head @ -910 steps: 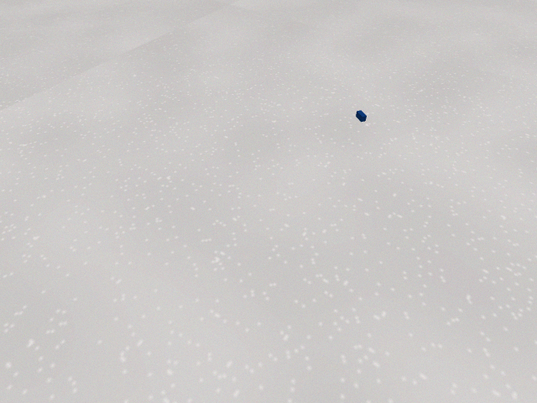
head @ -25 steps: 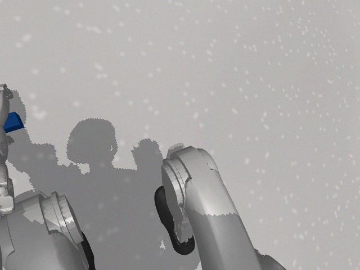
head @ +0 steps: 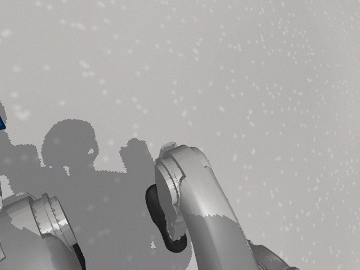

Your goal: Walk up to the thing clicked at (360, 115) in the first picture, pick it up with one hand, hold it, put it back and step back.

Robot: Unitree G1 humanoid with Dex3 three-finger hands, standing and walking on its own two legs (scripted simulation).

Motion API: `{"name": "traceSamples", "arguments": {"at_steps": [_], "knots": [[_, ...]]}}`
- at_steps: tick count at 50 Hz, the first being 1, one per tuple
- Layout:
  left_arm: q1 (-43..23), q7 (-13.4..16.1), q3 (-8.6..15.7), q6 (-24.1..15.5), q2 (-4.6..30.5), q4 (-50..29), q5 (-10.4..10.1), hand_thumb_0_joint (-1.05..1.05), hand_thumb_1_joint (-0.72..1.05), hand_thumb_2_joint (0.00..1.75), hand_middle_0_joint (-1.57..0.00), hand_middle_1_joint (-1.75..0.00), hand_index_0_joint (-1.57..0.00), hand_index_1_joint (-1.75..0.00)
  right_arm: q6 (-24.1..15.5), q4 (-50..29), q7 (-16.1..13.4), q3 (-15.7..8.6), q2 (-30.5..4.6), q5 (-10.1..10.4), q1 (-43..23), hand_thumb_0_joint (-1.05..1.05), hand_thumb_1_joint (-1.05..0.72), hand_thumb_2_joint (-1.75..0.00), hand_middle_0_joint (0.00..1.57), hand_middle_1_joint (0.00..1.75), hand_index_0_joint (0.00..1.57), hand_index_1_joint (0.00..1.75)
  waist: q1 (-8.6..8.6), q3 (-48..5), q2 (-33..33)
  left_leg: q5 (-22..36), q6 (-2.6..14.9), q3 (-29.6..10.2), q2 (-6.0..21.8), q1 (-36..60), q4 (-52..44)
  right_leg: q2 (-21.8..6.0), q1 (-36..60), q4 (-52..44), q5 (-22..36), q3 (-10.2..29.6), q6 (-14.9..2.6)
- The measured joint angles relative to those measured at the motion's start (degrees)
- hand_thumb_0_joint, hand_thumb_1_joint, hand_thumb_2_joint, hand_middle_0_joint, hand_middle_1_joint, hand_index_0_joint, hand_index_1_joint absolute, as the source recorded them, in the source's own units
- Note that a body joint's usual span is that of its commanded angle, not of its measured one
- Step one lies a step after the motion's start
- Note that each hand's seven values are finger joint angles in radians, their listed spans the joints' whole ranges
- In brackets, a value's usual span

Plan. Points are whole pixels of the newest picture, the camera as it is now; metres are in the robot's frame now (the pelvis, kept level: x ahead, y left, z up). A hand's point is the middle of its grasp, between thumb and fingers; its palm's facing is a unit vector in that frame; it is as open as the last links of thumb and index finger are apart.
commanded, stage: rest palm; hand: left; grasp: from above
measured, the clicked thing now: out of the picture +0.46 +0.27 -0.28
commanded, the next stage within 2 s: close in 0.12 s
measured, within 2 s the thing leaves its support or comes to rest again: leaves its support in 2.00 s
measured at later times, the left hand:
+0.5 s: hand out of the picture +0.45 +0.27 -0.25, palm faces -0.44 -0.13 -0.89, open 8.8 cm
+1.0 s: hand out of the picture +0.45 +0.27 -0.25, palm faces -0.45 -0.14 -0.88, open 6.9 cm
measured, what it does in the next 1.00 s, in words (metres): stands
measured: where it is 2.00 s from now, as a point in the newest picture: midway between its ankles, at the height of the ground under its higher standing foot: (127, 254)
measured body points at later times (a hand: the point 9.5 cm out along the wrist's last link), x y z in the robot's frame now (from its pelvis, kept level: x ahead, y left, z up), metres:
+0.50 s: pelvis +0.00 +0.00 +0.01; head +0.28 +0.12 +0.33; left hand +0.47 +0.27 -0.20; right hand +0.04 -0.24 -0.05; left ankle +0.06 +0.13 -0.27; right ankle +0.11 -0.12 -0.27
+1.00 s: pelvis -0.01 +0.00 +0.01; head +0.28 +0.12 +0.34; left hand +0.47 +0.27 -0.20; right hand +0.03 -0.25 -0.04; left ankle +0.06 +0.13 -0.27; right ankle +0.11 -0.12 -0.27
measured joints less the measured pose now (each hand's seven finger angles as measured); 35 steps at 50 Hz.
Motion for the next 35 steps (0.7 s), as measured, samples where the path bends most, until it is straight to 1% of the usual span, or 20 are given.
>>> {"name": "traceSamples", "arguments": {"at_steps": [7, 11, 14, 24, 27, 31, 35], "knots": [[-0.6, -0.2, -0.9, 0.4, 0.7, 0.3, -1.0, 0.00, 0.10, 0.45, -0.57, -0.52, -0.59, -0.50, -0.8, -0.4, 0.3, 0.8, -0.2, 0.1, 0.1, 0.00, -0.91, -0.90, 0.20, 0.30, 0.20, 0.30, -0.29, 0.9, -0.7, 0.2, 0.23, -0.3, 0.0, 0.1, -0.1, 0.1, 0.4, -0.5, 0.3, -0.2, 0.22], [-0.8, 0.0, -2.1, 0.6, 1.0, 0.0, -1.2, 0.00, 0.10, 0.45, -0.57, -0.52, -0.60, -0.50, -1.2, -0.4, 0.5, 1.4, -0.2, 0.2, 0.3, 0.00, -0.91, -0.90, 0.20, 0.30, 0.20, 0.30, -0.36, 1.1, -0.9, 0.0, 0.20, -0.4, 0.0, 0.3, -0.1, 0.1, 0.7, -0.7, 0.2, -0.4, 0.11], [-0.9, 0.1, -2.3, 0.6, 1.2, 0.0, -1.4, 0.00, 0.11, 0.44, -0.58, -0.51, -0.60, -0.49, -1.4, -0.7, 0.6, 1.8, -0.4, 0.4, 0.4, 0.00, -0.91, -0.90, 0.20, 0.30, 0.20, 0.30, -0.42, 1.3, -1.1, -0.1, 0.13, -0.6, 0.0, 0.5, -0.2, 0.1, 0.9, -0.8, 0.1, -0.6, 0.07], [-1.5, -0.3, -3.2, 1.3, 2.2, -0.1, -2.9, 0.00, 0.26, 0.34, -0.69, -0.44, -0.72, -0.41, -2.5, -2.0, 1.0, 2.8, -1.0, 0.7, -0.1, 0.00, -0.91, -0.90, 0.20, 0.30, 0.20, 0.30, -0.79, 2.4, -1.4, 0.0, -0.10, -1.1, 0.1, 1.1, -0.4, 0.3, 1.4, -1.4, 0.5, -1.0, 0.16], [-1.5, -0.8, -2.8, 1.3, 2.4, -0.5, -3.2, 0.00, 0.30, 0.31, -0.71, -0.42, -0.75, -0.39, -2.6, -2.3, 1.0, 2.8, -1.2, 0.8, 0.1, 0.00, -0.91, -0.90, 0.20, 0.30, 0.20, 0.30, -0.79, 2.7, -1.4, 0.1, -0.17, -1.2, 0.1, 1.2, -0.6, 0.2, 1.5, -1.5, 0.6, -1.1, 0.08], [-1.4, -1.4, -3.3, 1.2, 2.4, -0.7, -3.8, 0.00, 0.34, 0.27, -0.74, -0.38, -0.79, -0.36, -2.5, -2.3, 0.8, 3.1, -1.3, 1.1, 0.2, 0.00, -0.91, -0.90, 0.20, 0.30, 0.20, 0.30, -0.79, 2.8, -1.4, 0.2, -0.28, -1.2, 0.2, 1.4, -0.9, 0.3, 1.6, -1.7, 0.8, -1.1, -0.01], [-1.0, -1.6, -3.0, 0.8, 2.7, -0.9, -3.8, 0.00, 0.38, 0.24, -0.78, -0.35, -0.82, -0.32, -2.3, -2.5, 0.5, 3.2, -1.4, 1.3, 0.4, 0.00, -0.91, -0.90, 0.20, 0.30, 0.20, 0.30, -0.71, 2.9, -1.4, 0.3, -0.34, -1.3, 0.3, 1.6, -1.1, 0.4, 1.7, -2.0, 1.0, -1.2, -0.07]]}}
